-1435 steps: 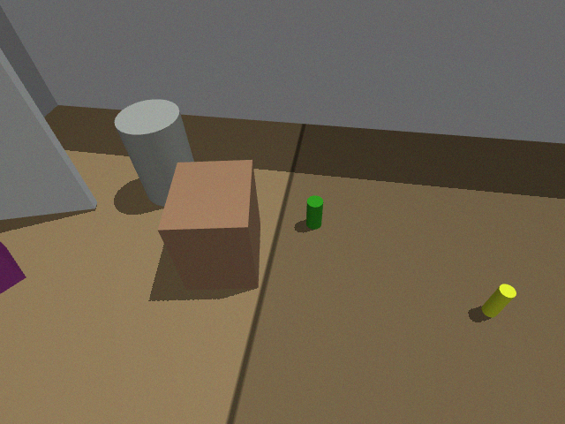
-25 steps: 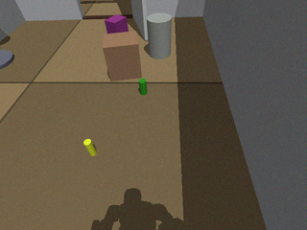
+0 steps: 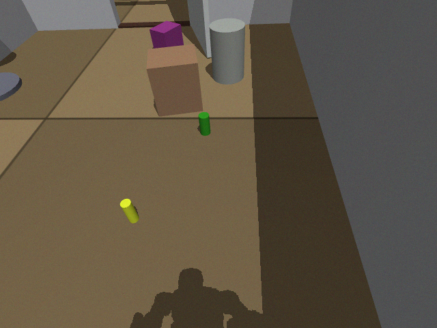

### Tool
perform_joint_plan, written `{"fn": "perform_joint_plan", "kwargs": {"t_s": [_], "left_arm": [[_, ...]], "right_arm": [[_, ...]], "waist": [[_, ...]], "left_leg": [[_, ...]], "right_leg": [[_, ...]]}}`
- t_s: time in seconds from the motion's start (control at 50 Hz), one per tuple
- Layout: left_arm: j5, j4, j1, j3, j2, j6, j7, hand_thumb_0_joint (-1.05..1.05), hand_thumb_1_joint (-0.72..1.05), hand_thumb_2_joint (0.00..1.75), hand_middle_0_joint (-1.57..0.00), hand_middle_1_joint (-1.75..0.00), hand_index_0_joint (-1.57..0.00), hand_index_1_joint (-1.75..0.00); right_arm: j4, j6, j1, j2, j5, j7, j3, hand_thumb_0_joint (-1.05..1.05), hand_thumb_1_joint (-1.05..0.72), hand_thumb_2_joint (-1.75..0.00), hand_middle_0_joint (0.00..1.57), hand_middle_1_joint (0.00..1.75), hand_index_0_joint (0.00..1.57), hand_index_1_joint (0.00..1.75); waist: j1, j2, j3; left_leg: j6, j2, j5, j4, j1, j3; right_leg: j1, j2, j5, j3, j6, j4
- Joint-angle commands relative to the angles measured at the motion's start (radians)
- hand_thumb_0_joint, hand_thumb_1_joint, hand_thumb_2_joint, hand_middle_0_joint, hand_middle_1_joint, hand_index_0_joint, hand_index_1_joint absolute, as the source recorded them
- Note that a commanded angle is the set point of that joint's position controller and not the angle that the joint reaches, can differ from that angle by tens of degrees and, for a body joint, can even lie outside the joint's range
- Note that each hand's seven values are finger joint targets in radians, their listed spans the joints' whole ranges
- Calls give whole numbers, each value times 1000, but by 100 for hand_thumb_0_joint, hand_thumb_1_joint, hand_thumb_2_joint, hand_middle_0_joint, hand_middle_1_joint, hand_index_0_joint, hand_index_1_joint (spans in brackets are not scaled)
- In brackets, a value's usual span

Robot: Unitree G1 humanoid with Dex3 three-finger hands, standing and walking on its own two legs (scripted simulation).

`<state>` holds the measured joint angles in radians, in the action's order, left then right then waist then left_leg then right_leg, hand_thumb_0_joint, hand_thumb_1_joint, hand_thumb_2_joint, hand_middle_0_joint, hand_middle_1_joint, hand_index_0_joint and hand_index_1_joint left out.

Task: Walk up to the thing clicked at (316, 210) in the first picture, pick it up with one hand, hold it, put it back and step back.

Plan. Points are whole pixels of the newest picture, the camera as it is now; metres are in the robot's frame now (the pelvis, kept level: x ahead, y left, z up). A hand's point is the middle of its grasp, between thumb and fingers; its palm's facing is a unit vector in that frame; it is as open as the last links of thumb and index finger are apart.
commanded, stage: stand
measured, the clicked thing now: (204, 124) +1.50 +0.14 -0.71
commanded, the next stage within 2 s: walk up in 0.88 s
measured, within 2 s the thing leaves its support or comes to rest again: neither
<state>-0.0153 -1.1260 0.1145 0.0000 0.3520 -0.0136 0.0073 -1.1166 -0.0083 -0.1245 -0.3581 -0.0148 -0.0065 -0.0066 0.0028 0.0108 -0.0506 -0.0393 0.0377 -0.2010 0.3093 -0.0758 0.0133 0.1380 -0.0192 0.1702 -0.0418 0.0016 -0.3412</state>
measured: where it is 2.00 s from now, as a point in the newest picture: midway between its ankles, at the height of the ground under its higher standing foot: (227, 282)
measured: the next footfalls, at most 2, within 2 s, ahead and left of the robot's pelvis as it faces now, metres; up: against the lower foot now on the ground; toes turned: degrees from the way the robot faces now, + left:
left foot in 1.16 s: +0.13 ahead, +0.17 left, +0.00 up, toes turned +5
right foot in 1.60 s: +0.41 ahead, -0.11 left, +0.00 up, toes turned -7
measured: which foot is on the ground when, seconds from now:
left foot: down 0.00-0.98, up 1.00-1.00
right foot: down 0.00-1.00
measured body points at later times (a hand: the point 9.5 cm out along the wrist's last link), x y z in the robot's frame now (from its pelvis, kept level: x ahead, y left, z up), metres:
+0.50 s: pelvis +0.00 +0.00 +0.00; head +0.01 +0.00 +0.45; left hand +0.08 +0.30 -0.13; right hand +0.07 -0.30 -0.13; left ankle -0.02 +0.15 -0.75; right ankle +0.01 -0.12 -0.75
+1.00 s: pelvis +0.01 +0.01 +0.00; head +0.01 +0.00 +0.45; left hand +0.07 +0.32 -0.13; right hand +0.08 -0.31 -0.13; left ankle -0.02 +0.14 -0.74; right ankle +0.01 -0.12 -0.74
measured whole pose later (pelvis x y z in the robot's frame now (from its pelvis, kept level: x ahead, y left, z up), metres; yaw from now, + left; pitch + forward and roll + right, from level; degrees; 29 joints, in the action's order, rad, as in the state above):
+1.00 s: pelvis +0.01 +0.01 +0.00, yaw +1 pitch -1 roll +0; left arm -0.04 -1.07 0.17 0.06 0.37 -0.03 0.06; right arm -1.07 -0.02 -0.20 -0.38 -0.04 -0.05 0.05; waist 0.01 0.02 -0.01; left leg 0.04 0.04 -0.44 0.53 -0.18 0.01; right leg 0.19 -0.02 0.35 -0.05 -0.04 -0.46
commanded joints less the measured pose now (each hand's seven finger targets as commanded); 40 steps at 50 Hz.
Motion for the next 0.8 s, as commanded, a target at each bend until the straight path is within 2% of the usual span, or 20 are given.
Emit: {"fn": "perform_joint_plan", "kwargs": {"t_s": [0.0,0.14,0.26,0.46,0.64,0.78], "left_arm": [[4,54,-36,44,222,-17,-14,0,90,90,-20,-30,-20,-30],[5,53,-34,43,220,-18,-14,0,90,90,-20,-30,-20,-30],[5,56,-36,44,223,-20,-14,0,90,90,-20,-30,-20,-30],[6,54,-34,44,216,-19,-14,0,90,90,-20,-30,-20,-30],[6,53,-29,46,216,-16,-12,0,90,90,-20,-30,-20,-30],[6,47,-30,45,213,-13,-12,0,90,90,-20,-30,-20,-30]], "right_arm": [[55,-17,29,-207,2,16,40,0,-90,-90,20,30,20,30],[57,-14,35,-208,3,15,43,0,-90,-90,20,30,20,30],[59,-16,31,-201,3,15,42,0,-90,-90,20,30,20,30],[58,-15,25,-204,2,14,43,0,-90,-90,20,30,20,30],[58,-20,22,-205,3,16,40,0,-90,-90,20,30,20,30],[56,-18,19,-205,2,17,40,0,-90,-90,20,30,20,30]], "waist": [[2,-12,76],[0,-7,78],[0,-13,86],[1,-3,61],[5,-1,71],[4,1,56]], "left_leg": [[51,100,143,-45,-25,65],[50,96,117,-40,-11,60],[49,98,144,-41,-16,61],[48,92,107,-53,-43,61],[48,99,146,-53,-25,67],[49,95,108,-58,-43,67]], "right_leg": [[-51,-120,-160,101,-22,44],[-39,-119,-136,106,-24,57],[-56,-121,-176,106,-25,47],[-54,-116,-131,102,-23,58],[-55,-116,-152,102,-20,43],[-53,-116,-117,99,-20,46]]}}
